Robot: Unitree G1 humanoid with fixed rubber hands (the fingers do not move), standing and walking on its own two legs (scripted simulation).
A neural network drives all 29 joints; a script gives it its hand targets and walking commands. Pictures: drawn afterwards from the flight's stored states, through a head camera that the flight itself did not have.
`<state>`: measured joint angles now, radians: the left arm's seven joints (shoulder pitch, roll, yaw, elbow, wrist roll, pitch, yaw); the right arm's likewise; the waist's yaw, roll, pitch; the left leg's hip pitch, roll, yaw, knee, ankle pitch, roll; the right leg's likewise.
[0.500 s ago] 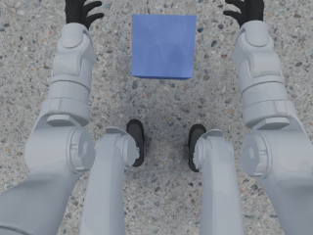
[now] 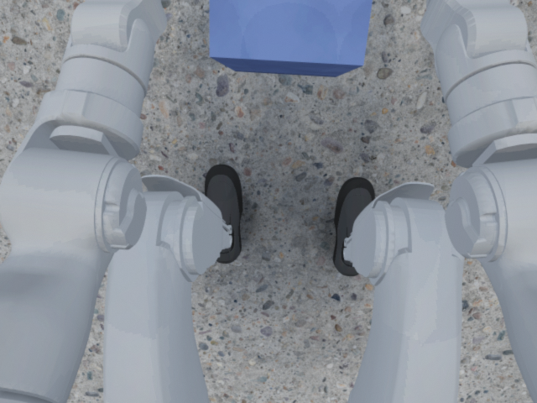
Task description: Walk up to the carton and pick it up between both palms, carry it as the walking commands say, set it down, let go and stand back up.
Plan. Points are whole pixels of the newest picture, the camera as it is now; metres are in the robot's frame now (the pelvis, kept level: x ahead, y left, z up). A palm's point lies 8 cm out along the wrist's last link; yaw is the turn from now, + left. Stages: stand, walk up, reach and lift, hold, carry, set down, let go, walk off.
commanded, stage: reach and lift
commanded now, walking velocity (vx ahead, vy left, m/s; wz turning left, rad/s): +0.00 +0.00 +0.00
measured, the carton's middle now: (289, 3) +0.55 +0.00 -0.32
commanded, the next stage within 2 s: none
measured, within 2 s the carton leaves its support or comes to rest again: leaves its support in 1.88 s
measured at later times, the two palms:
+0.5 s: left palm out of the picture +0.57 +0.16 -0.24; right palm out of the picture +0.56 -0.17 -0.26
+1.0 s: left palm out of the picture +0.57 +0.14 -0.24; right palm out of the picture +0.57 -0.15 -0.25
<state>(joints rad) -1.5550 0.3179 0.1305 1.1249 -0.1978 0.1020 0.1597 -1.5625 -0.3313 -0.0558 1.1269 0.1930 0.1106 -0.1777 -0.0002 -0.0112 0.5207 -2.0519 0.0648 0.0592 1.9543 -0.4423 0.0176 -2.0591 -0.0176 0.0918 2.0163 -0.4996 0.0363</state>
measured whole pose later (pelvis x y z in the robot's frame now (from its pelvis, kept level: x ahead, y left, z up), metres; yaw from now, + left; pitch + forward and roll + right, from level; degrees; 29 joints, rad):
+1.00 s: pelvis +0.01 +0.00 -0.05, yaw +0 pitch +34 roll +2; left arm -1.64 0.34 -0.01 1.24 -0.28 0.02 0.13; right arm -1.62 -0.34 0.05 1.22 0.27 0.02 -0.16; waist 0.00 -0.01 0.52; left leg -2.26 0.06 0.04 2.11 -0.45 0.02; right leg -2.25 -0.01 0.09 2.17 -0.52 0.05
